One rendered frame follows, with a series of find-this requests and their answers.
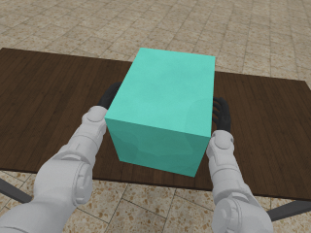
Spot right robot upper arm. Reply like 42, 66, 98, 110
211, 197, 273, 233

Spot left robot hand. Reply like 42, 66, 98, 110
96, 82, 122, 110

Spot right robot hand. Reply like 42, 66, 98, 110
212, 97, 231, 133

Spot table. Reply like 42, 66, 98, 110
0, 48, 311, 222

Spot carton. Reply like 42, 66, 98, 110
104, 48, 216, 177

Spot left robot upper arm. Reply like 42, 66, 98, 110
0, 159, 93, 233

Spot right robot forearm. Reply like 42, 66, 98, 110
206, 130, 274, 233

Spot left robot forearm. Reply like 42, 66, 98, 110
33, 106, 108, 197

